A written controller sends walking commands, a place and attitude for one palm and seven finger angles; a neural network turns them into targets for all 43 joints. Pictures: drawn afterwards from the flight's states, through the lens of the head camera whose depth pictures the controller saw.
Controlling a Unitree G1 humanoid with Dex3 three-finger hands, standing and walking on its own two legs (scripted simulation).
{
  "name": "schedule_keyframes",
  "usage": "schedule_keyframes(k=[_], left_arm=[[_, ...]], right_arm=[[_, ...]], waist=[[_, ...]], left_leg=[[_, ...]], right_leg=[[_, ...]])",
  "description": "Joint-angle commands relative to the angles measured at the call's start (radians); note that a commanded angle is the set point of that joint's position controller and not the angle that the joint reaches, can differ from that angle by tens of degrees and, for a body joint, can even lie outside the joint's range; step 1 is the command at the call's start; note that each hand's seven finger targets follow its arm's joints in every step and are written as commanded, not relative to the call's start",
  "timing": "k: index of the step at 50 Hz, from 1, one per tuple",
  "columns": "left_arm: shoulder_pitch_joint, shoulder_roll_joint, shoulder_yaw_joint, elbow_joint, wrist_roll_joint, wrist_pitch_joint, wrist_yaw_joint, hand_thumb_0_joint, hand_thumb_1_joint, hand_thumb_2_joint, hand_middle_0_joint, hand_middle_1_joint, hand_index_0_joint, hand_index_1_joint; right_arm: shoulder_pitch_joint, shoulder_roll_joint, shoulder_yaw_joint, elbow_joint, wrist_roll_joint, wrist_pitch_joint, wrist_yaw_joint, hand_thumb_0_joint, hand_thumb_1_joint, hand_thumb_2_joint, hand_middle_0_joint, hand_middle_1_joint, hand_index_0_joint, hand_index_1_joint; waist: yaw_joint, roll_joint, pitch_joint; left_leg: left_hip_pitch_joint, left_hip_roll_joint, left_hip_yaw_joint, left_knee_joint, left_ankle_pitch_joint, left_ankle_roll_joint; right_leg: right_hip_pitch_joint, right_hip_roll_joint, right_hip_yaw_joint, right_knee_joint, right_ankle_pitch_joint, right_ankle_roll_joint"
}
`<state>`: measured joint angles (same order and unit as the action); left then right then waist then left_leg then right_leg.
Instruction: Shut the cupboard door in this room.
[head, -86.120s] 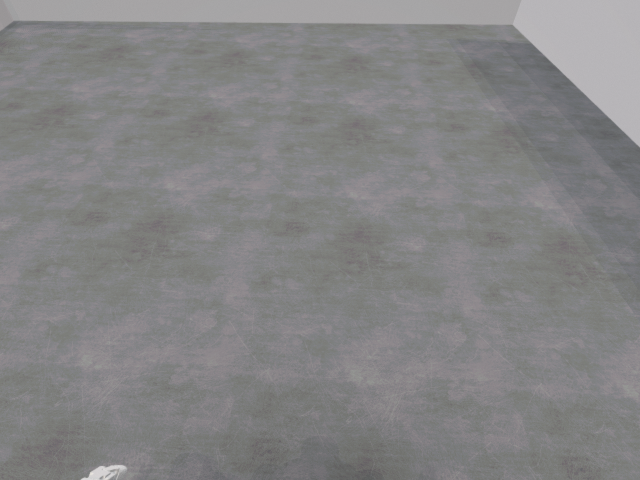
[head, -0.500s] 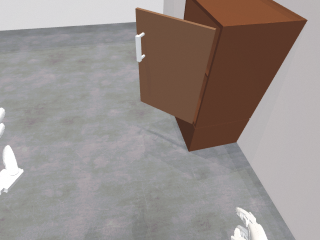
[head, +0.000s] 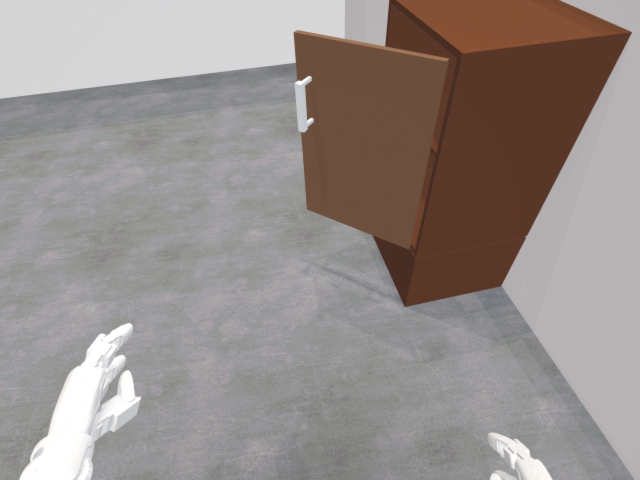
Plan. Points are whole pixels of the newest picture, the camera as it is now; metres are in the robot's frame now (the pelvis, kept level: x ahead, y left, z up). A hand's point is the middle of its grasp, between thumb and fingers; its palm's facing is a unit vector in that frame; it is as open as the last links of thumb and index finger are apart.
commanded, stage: let the arm hang, fingers relaxed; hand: left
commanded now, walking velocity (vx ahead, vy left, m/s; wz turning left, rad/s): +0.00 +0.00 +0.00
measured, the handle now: (305, 104) +1.03 +0.12 -0.03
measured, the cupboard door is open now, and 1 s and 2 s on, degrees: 46 46 46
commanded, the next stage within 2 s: look to check the result in 0.98 s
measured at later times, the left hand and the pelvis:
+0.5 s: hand out of the picture -0.07 +0.18 -0.16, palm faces +0.00 -0.98 -0.22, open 7.3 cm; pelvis -0.01 +0.00 +0.01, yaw -1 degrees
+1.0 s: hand out of the picture +0.00 +0.16 -0.17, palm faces +0.00 -0.98 -0.18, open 7.3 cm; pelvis +0.00 -0.01 +0.01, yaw -1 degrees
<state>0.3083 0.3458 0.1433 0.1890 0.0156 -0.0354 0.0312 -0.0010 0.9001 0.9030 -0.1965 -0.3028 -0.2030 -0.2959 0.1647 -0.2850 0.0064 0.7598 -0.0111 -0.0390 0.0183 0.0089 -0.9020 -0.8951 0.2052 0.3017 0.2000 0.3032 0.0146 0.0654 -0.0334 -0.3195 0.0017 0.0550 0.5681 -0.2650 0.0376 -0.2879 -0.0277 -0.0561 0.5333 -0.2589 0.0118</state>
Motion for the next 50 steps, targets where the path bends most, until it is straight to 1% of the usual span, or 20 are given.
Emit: schedule_keyframes(k=[1,2,3,4,6,9,10,11,13,15,17,20,24,27,33,36,39,41,45,50], left_arm=[[-0.011,0.029,-0.085,0.278,0.009,0.037,-0.023,0.000,0.900,0.900,-0.200,-0.300,-0.200,-0.300],[-0.024,0.022,-0.094,0.345,0.009,0.042,-0.019,0.000,0.900,0.900,-0.200,-0.300,-0.200,-0.300],[-0.037,0.021,-0.101,0.405,0.007,0.045,-0.016,0.000,0.900,0.900,-0.200,-0.300,-0.200,-0.300],[-0.041,0.026,-0.106,0.460,0.007,0.048,-0.014,0.000,0.900,0.900,-0.200,-0.300,-0.200,-0.300],[-0.033,0.009,-0.111,0.568,0.004,0.047,-0.012,0.000,0.900,0.900,-0.200,-0.300,-0.200,-0.300],[0.007,-0.027,-0.100,0.687,0.006,0.039,-0.009,0.000,0.900,0.900,-0.200,-0.300,-0.200,-0.300],[0.015,-0.038,-0.100,0.716,0.004,0.039,-0.008,0.000,0.900,0.900,-0.200,-0.300,-0.200,-0.300],[0.019,-0.037,-0.105,0.743,0.003,0.038,-0.009,0.000,0.900,0.900,-0.200,-0.300,-0.200,-0.300],[0.031,-0.043,-0.111,0.793,0.001,0.034,-0.009,0.000,0.900,0.900,-0.200,-0.300,-0.200,-0.300],[0.039,-0.050,-0.116,0.830,0.001,0.033,-0.008,0.000,0.900,0.900,-0.200,-0.300,-0.200,-0.300],[0.044,-0.057,-0.119,0.861,0.000,0.032,-0.006,0.000,0.900,0.900,-0.200,-0.300,-0.200,-0.300],[0.060,-0.064,-0.119,0.892,0.001,0.032,-0.004,0.000,0.900,0.900,-0.200,-0.300,-0.200,-0.300],[0.083,-0.071,-0.118,0.918,0.002,0.031,-0.001,0.000,0.900,0.900,-0.200,-0.300,-0.200,-0.300],[0.078,-0.084,-0.118,0.927,0.002,0.030,0.002,0.000,0.900,0.900,-0.200,-0.300,-0.200,-0.300],[0.077,-0.098,-0.117,0.929,0.003,0.030,0.005,0.000,0.900,0.900,-0.200,-0.300,-0.200,-0.300],[0.072,-0.104,-0.118,0.926,0.003,0.031,0.006,0.000,0.900,0.900,-0.200,-0.300,-0.200,-0.300],[0.069,-0.093,-0.115,0.917,0.005,0.030,0.006,0.000,0.900,0.900,-0.200,-0.300,-0.200,-0.300],[0.062,-0.101,-0.117,0.917,0.003,0.030,0.005,0.000,0.900,0.900,-0.200,-0.300,-0.200,-0.300],[0.045,-0.089,-0.112,0.908,0.002,0.026,0.003,0.000,0.900,0.900,-0.200,-0.300,-0.200,-0.300],[0.039,-0.079,-0.110,0.910,0.001,0.022,0.002,0.000,0.900,0.900,-0.200,-0.300,-0.200,-0.300]], right_arm=[[0.005,-0.117,-0.034,-0.041,-0.012,0.013,-0.009,0.000,-0.900,-0.900,0.200,0.300,0.200,0.300],[0.014,-0.105,-0.029,-0.020,-0.015,0.024,-0.010,0.000,-0.900,-0.900,0.200,0.300,0.200,0.300],[0.020,-0.096,-0.024,0.002,-0.017,0.032,-0.012,0.000,-0.900,-0.900,0.200,0.300,0.200,0.300],[0.025,-0.103,-0.021,0.020,-0.018,0.037,-0.013,0.000,-0.900,-0.900,0.200,0.300,0.200,0.300],[0.025,-0.082,-0.015,0.071,-0.017,0.039,-0.019,0.000,-0.900,-0.900,0.200,0.300,0.200,0.300],[0.059,-0.053,-0.019,0.133,-0.015,0.040,-0.031,0.000,-0.900,-0.900,0.200,0.300,0.200,0.300],[0.073,-0.036,-0.021,0.155,-0.015,0.043,-0.033,0.000,-0.900,-0.900,0.200,0.300,0.200,0.300],[0.085,-0.031,-0.022,0.171,-0.013,0.044,-0.035,0.000,-0.900,-0.900,0.200,0.300,0.200,0.300],[0.113,-0.023,-0.025,0.205,-0.009,0.044,-0.039,0.000,-0.900,-0.900,0.200,0.300,0.200,0.300],[0.141,-0.018,-0.029,0.229,-0.005,0.047,-0.043,0.000,-0.900,-0.900,0.200,0.300,0.200,0.300],[0.170,-0.014,-0.032,0.256,-0.005,0.048,-0.046,0.000,-0.900,-0.900,0.200,0.300,0.200,0.300],[0.201,-0.008,-0.035,0.283,-0.004,0.049,-0.049,0.000,-0.900,-0.900,0.200,0.300,0.200,0.300],[0.214,-0.004,-0.036,0.302,-0.001,0.044,-0.051,0.000,-0.900,-0.900,0.200,0.300,0.200,0.300],[0.222,0.014,-0.034,0.317,-0.003,0.042,-0.052,0.000,-0.900,-0.900,0.200,0.300,0.200,0.300],[0.217,0.030,-0.031,0.329,-0.004,0.038,-0.053,0.000,-0.900,-0.900,0.200,0.300,0.200,0.300],[0.216,0.041,-0.030,0.329,-0.006,0.041,-0.052,0.000,-0.900,-0.900,0.200,0.300,0.200,0.300],[0.211,0.039,-0.031,0.325,-0.004,0.041,-0.050,0.000,-0.900,-0.900,0.200,0.300,0.200,0.300],[0.212,0.051,-0.030,0.326,-0.007,0.044,-0.050,0.000,-0.900,-0.900,0.200,0.300,0.200,0.300],[0.206,0.043,-0.031,0.326,-0.006,0.039,-0.051,0.000,-0.900,-0.900,0.200,0.300,0.200,0.300],[0.192,0.031,-0.032,0.327,-0.004,0.035,-0.053,0.000,-0.900,-0.900,0.200,0.300,0.200,0.300]], waist=[[-0.022,-0.205,0.002],[-0.024,-0.206,0.002],[-0.026,-0.187,0.007],[-0.025,-0.132,0.010],[-0.017,-0.028,0.012],[-0.012,0.047,0.014],[-0.013,0.079,0.017],[-0.012,0.088,0.029],[-0.014,0.075,0.043],[-0.019,0.002,0.076],[-0.024,-0.023,0.101],[-0.025,-0.049,0.107],[-0.019,-0.066,0.106],[-0.022,-0.090,0.122],[-0.020,-0.074,0.137],[-0.021,-0.067,0.153],[-0.019,-0.057,0.167],[-0.021,-0.073,0.165],[-0.024,-0.046,0.134],[-0.021,-0.068,0.115]], left_leg=[[-0.001,0.095,-0.130,-0.123,0.092,0.007],[0.016,0.088,-0.125,-0.128,0.092,0.004],[0.024,0.083,-0.123,-0.139,0.083,0.001],[0.034,0.087,-0.130,-0.161,0.081,-0.002],[0.022,0.092,-0.130,-0.205,0.019,-0.002],[0.037,0.089,-0.120,-0.221,-0.013,-0.005],[0.026,0.091,-0.121,-0.236,-0.051,-0.004],[0.018,0.090,-0.123,-0.245,-0.067,-0.005],[0.025,0.091,-0.122,-0.256,-0.079,-0.005],[0.042,0.096,-0.121,-0.253,-0.074,-0.003],[0.051,0.097,-0.120,-0.262,-0.091,-0.002],[0.047,0.102,-0.122,-0.274,-0.122,0.005],[0.059,0.104,-0.119,-0.274,-0.094,0.011],[0.061,0.102,-0.113,-0.274,-0.082,0.009],[0.069,0.102,-0.109,-0.282,-0.053,0.007],[0.060,0.097,-0.102,-0.282,-0.070,0.002],[0.060,0.092,-0.094,-0.274,-0.060,0.000],[0.060,0.086,-0.088,-0.266,-0.055,-0.002],[0.080,0.090,-0.085,-0.257,-0.010,-0.005],[0.103,0.094,-0.083,-0.248,0.041,-0.004]], right_leg=[[0.019,-0.071,0.105,-0.080,0.014,-0.055],[0.019,-0.077,0.115,-0.093,0.011,-0.053],[0.021,-0.079,0.121,-0.107,-0.002,-0.052],[0.028,-0.068,0.117,-0.105,-0.012,-0.049],[0.062,-0.058,0.113,-0.115,-0.018,-0.042],[0.089,-0.055,0.107,-0.150,0.005,-0.049],[0.100,-0.056,0.100,-0.158,-0.001,-0.050],[0.107,-0.053,0.098,-0.165,0.008,-0.050],[0.104,-0.056,0.097,-0.180,0.014,-0.052],[0.076,-0.059,0.098,-0.202,-0.001,-0.052],[0.053,-0.057,0.101,-0.212,-0.026,-0.052],[0.047,-0.053,0.103,-0.217,-0.056,-0.051],[0.048,-0.052,0.102,-0.209,-0.030,-0.051],[0.033,-0.053,0.108,-0.207,-0.037,-0.050],[0.026,-0.054,0.106,-0.199,-0.004,-0.047],[0.016,-0.052,0.110,-0.208,-0.025,-0.045],[0.010,-0.053,0.112,-0.215,-0.023,-0.047],[0.004,-0.058,0.117,-0.223,-0.044,-0.046],[0.027,-0.058,0.121,-0.220,-0.003,-0.050],[0.047,-0.065,0.119,-0.225,0.030,-0.052]])
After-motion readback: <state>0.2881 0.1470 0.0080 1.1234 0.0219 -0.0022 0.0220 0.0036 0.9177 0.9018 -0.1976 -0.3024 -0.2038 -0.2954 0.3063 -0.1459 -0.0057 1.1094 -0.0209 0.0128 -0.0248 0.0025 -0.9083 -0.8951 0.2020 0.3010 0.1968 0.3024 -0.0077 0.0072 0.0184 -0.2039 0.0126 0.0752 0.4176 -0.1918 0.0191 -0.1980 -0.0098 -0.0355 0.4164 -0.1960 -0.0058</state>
